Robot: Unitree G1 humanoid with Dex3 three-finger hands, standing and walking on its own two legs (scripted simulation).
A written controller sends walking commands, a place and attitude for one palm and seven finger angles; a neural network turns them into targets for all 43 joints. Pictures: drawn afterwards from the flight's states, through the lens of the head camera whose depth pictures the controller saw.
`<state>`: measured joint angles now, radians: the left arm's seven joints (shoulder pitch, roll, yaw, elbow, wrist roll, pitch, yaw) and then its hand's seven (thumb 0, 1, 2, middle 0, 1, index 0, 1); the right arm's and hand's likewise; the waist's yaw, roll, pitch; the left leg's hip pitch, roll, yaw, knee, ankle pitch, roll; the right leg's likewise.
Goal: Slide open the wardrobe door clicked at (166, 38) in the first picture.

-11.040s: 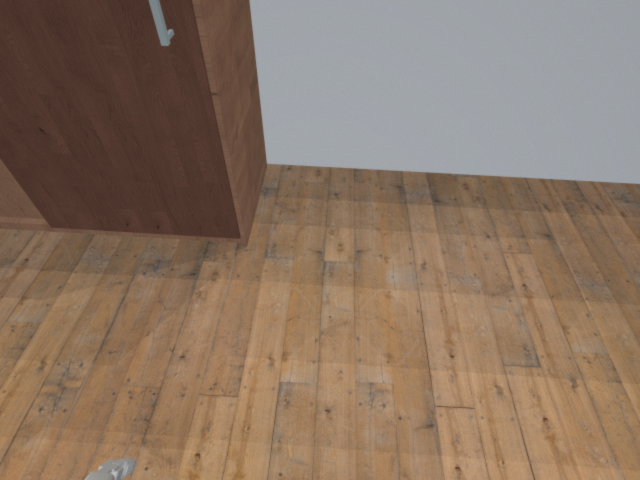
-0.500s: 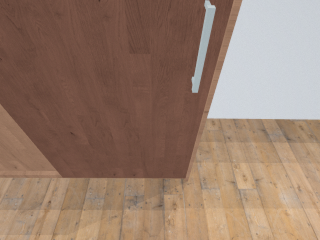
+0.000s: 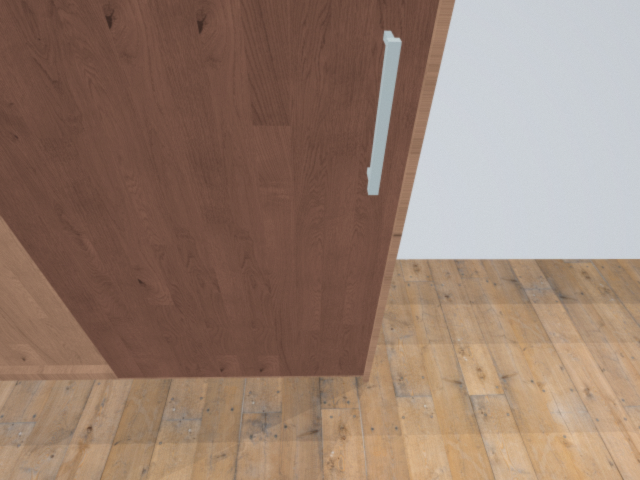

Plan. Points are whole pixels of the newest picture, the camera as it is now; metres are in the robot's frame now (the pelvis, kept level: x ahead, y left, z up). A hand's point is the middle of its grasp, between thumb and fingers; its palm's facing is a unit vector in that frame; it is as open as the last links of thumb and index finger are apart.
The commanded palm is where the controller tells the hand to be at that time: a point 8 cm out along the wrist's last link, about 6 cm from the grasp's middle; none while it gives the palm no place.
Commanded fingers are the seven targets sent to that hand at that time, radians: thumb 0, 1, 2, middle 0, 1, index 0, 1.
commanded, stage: look again from close up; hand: right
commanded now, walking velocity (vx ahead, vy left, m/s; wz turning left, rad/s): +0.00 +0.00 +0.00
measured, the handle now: (379, 120) +0.60 -0.05 +0.19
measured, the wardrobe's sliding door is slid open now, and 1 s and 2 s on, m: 0.00 0.00 0.00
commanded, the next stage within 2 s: none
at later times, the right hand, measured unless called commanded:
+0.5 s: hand out of the picture +0.00 -0.22 -0.17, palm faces -0.01 +0.96 -0.26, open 7.4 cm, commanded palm none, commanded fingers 0.00 -0.90 -0.90 0.20 0.30 0.20 0.30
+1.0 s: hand out of the picture -0.02 -0.18 -0.17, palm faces +0.02 +0.98 -0.21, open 7.4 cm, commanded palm none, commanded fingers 0.00 -0.90 -0.90 0.20 0.30 0.20 0.30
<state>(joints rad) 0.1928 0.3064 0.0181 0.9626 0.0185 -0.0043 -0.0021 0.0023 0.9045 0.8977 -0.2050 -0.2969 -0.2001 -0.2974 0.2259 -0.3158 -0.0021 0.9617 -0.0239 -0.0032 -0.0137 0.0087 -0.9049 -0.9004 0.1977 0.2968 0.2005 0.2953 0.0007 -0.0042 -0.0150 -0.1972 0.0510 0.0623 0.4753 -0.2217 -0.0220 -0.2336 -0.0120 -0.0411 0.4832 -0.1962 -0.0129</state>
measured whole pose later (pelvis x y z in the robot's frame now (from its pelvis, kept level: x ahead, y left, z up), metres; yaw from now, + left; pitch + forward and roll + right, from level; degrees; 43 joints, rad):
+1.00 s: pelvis -0.01 -0.01 +0.00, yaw +0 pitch -3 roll +0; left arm 0.28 0.17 0.01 1.10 0.01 0.01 0.00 0.00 0.91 0.90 -0.20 -0.30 -0.20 -0.30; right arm 0.34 -0.17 0.01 1.08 -0.03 0.00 -0.04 0.01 -0.91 -0.90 0.20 0.30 0.20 0.30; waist 0.00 0.00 0.01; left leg -0.20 0.06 0.06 0.43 -0.18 -0.03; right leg -0.24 0.00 -0.04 0.44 -0.15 -0.02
